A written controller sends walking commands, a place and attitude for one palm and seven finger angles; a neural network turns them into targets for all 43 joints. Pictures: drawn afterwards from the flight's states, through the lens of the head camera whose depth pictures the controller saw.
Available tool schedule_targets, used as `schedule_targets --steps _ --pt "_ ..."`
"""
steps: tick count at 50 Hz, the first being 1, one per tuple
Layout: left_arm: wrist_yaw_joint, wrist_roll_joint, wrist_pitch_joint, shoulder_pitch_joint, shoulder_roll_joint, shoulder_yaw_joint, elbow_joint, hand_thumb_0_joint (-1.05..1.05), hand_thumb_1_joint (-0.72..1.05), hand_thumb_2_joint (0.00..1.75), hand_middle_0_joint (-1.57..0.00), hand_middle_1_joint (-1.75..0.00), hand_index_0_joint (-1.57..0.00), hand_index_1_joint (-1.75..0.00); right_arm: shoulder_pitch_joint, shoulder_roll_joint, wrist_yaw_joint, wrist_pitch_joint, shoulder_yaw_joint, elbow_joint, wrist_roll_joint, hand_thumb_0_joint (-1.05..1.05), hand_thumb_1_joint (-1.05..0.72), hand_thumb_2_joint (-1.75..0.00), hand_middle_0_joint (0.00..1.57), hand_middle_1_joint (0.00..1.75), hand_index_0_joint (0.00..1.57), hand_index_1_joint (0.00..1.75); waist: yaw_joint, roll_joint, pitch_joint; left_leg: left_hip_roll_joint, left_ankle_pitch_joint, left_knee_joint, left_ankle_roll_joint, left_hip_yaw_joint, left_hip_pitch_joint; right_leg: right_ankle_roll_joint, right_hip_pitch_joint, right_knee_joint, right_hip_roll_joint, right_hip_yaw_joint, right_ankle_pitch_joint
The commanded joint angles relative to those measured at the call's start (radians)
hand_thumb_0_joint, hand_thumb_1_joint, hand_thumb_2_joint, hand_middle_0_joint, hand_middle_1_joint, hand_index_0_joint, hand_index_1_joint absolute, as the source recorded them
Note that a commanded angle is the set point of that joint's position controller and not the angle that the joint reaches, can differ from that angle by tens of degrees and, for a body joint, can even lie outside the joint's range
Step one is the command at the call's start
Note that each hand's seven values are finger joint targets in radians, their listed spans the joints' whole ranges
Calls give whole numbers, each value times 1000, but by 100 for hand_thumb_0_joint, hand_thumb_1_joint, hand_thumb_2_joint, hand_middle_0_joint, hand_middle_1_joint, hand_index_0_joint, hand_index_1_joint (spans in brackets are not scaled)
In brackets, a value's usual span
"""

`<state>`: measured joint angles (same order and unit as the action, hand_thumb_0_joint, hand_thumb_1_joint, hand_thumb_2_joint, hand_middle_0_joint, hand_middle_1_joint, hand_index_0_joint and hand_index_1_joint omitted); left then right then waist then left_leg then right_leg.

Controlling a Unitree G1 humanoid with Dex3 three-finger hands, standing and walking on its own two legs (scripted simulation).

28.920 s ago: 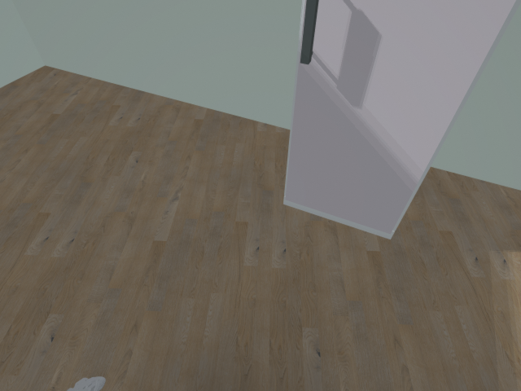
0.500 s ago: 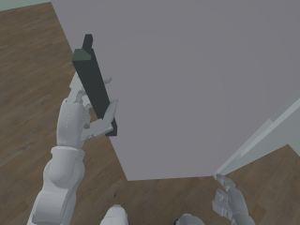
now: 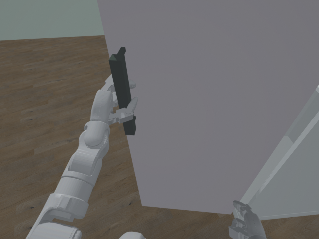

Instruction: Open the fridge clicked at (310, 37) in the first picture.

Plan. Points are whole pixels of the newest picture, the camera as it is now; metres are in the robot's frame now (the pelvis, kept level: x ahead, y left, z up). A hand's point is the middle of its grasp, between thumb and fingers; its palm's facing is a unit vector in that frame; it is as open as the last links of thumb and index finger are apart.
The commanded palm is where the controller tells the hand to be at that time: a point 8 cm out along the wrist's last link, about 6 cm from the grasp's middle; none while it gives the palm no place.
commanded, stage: stop walking and hold the door back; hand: left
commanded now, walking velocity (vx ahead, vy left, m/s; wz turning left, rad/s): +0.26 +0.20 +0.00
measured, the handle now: (126, 95) +0.41 +0.13 +0.17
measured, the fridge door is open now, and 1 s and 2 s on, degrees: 79 75 74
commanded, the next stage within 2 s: loosen the grip on the handle in 0.70 s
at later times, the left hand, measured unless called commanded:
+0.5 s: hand (129, 104) +0.37 +0.11 +0.18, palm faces +0.07 -0.98 -0.17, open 6.3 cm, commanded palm +0.38 +0.19 +0.15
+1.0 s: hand (128, 100) +0.40 +0.12 +0.17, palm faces +0.01 -0.99 -0.12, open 7.2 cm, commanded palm +0.35 +0.16 +0.17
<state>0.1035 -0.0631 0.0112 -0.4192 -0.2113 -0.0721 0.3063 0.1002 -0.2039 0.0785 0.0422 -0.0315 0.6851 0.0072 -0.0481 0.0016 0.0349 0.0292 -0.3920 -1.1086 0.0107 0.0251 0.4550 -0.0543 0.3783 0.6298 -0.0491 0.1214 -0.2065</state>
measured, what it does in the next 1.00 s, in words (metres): steps on the spot: left foot, then right foot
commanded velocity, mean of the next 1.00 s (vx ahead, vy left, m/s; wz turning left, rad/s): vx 0.13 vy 0.03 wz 0.00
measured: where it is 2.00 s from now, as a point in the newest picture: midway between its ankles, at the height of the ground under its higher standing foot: outside the picture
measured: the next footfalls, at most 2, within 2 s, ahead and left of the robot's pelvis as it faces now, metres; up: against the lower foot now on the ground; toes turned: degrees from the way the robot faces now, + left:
left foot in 0.30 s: -0.04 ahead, +0.14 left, +0.00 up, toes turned +2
right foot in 0.50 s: -0.03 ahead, -0.15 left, +0.00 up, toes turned -6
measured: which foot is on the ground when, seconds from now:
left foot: up 0.00-0.28, down 0.30-0.50, up 0.52-0.78, down 0.80-1.00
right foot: down 0.00-0.28, up 0.30-0.48, down 0.50-1.00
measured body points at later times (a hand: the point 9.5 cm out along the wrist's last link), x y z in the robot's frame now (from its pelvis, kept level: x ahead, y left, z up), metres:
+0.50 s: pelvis -0.10 -0.01 +0.00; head -0.10 -0.02 +0.45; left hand +0.36 +0.17 +0.19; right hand -0.12 -0.28 -0.14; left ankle -0.08 +0.13 -0.72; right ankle -0.08 -0.14 -0.72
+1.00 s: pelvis -0.08 +0.03 +0.00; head -0.08 +0.04 +0.45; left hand +0.39 +0.18 +0.18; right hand -0.02 -0.25 -0.08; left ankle -0.02 +0.13 -0.72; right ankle -0.07 -0.14 -0.72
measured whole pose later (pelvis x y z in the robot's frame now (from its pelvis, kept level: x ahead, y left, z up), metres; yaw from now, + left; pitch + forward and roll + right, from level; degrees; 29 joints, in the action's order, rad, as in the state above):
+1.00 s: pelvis -0.08 +0.03 +0.00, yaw -6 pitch +2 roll +0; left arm 0.05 0.03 0.06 -0.90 -0.30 0.20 1.04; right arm 0.34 -0.26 0.01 -0.23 0.01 0.70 0.01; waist 0.08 0.04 -0.05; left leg -0.03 -0.25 -0.62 -0.01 -0.09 0.40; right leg 0.01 0.37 0.63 -0.07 -0.04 -0.30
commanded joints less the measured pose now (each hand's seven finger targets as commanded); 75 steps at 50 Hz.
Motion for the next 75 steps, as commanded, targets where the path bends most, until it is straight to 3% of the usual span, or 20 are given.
schedule_targets --steps 1,12,13,15,16,23,24,25,26,27,37,39,40,41,45,51,56,60,67,75 --pt "14 5 74 -517 -271 231 6 0 90 90 -45 -140 -45 -140 -20 -136 16 -25 60 -85 2 0 -90 -90 20 30 20 30 51 128 -202 -19 55 -105 21 2 114 61 -125 -462 -268 -395 -638" --pt "-28 23 136 -827 -365 293 258 0 90 90 -45 -140 -45 -140 54 -155 23 -69 72 -63 13 0 -90 -90 20 30 20 30 80 210 -349 67 -128 576 -53 -307 -373 95 -151 -351 -125 -93 -388" --pt "-43 26 146 -869 -367 291 282 0 90 90 -45 -140 -45 -140 98 -182 23 -73 74 -57 10 0 -90 -90 20 30 20 30 102 99 -341 23 -174 670 -91 -251 -435 115 -85 -189 -69 -25 -352" --pt "-37 -2 164 -1015 -364 306 328 0 90 90 -45 -140 -45 -140 26 -224 28 -110 64 -92 16 0 -90 -90 20 30 20 30 79 -352 -196 -439 -368 959 -320 416 -176 98 110 686 90 -101 -261" --pt "-32 18 162 -1087 -395 326 347 0 90 90 -45 -140 -45 -140 -2 -208 14 -116 72 -81 29 0 -90 -90 20 30 20 30 26 -185 -146 -498 -215 966 -335 444 -149 50 219 790 5 -281 -203" --pt "-41 34 142 -1089 -408 301 655 0 90 90 -45 -140 -45 -140 145 -253 41 -113 78 2 52 0 -90 -90 20 30 20 30 24 -107 -238 -258 -161 582 -99 44 -64 45 -315 -79 24 -96 -278" --pt "-41 37 129 -1065 -434 324 706 0 90 90 -45 -140 -45 -140 166 -251 37 -120 81 17 54 0 -90 -90 20 30 20 30 30 79 -236 -181 -137 412 -61 -32 69 22 -449 -211 -19 -183 -325" --pt "-44 36 126 -1085 -494 357 697 0 90 90 -45 -140 -45 -140 147 -230 33 -122 93 1 55 0 -90 -90 20 30 20 30 32 342 -247 -71 -191 126 -13 -95 271 -82 -527 -379 -252 -569 -484" --pt "-36 41 117 -1066 -551 423 676 0 90 90 -45 -140 -45 -140 136 -257 42 -137 111 -6 51 0 -90 -90 20 30 20 30 35 343 -191 -70 -181 -26 -1 22 281 -115 -386 -469 -365 -745 -441" --pt "-35 52 124 -1051 -600 461 689 0 90 90 -45 -140 -45 -140 185 -286 42 -156 124 44 29 0 -90 -90 20 30 20 30 53 151 -177 -90 -90 -46 5 36 238 -114 -370 -414 -328 -618 -215" --pt "-56 42 163 -980 -557 401 763 0 90 90 -45 -140 -45 -140 218 -246 38 -181 89 49 21 0 -90 -90 20 30 20 30 86 160 -202 -56 118 507 -3 -139 -321 -6 -2 -233 -134 -187 -328" --pt "-67 37 180 -994 -503 371 733 0 90 90 -45 -140 -45 -140 202 -285 34 -186 109 34 21 0 -90 -90 20 30 20 30 78 -67 -177 -167 26 680 -43 51 -341 41 61 -50 -48 -147 -313" --pt "-102 118 198 -1318 -579 403 592 0 90 90 -45 -140 -45 -140 238 -224 -3 -244 160 -48 22 0 -90 -90 20 30 20 30 49 118 -157 -152 202 703 -67 -54 -236 20 -71 -18 25 -110 -68" --pt "-128 74 159 -1292 -443 391 746 0 78 84 -45 -140 -45 -140 206 -264 -16 -323 95 -67 6 0 -90 -90 20 30 20 30 158 360 -362 -65 472 634 -58 -49 -247 -1 -41 -4 60 -51 234" --pt "-98 77 97 -1100 -294 324 570 0 30 61 -45 -140 -45 -140 214 -224 -51 -288 87 -47 10 0 -90 -90 20 30 20 30 97 -286 -282 -57 83 660 25 -11 -298 11 104 -51 29 -63 -36" --pt "-17 40 83 -879 -96 204 363 0 -43 26 -44 -138 -44 -138 168 -210 -80 -321 89 -112 19 0 -90 -90 20 30 20 30 103 60 -383 -90 195 629 -18 -23 -311 21 30 -100 54 -72 -14" --pt "-8 53 -13 -938 -41 122 226 0 -55 20 -37 -130 -37 -130 164 -191 -77 -327 77 -88 31 0 -90 -90 20 30 20 30 108 -117 -399 -92 298 621 3 0 -399 22 77 -94 55 -70 38" --pt "29 89 -73 -862 -301 338 493 0 -55 20 -32 -123 -32 -123 218 -216 -53 -284 67 -33 19 0 -90 -90 20 30 20 30 117 115 -270 -69 279 607 -17 -25 -233 33 39 -127 62 -73 48" --pt "-79 39 64 -922 -208 272 322 0 -55 20 -25 -115 -25 -115 209 -182 -49 -272 70 -87 22 0 -90 -90 20 30 20 30 94 -67 -513 -54 459 544 -13 -48 -384 26 -14 -77 61 -81 178" --pt "-127 35 80 -825 -359 372 504 0 -55 20 -25 -115 -25 -115 247 -208 -43 -232 76 -71 33 0 -90 -90 20 30 20 30 108 112 -298 -26 316 537 -44 -80 -140 52 -26 -104 55 -94 199"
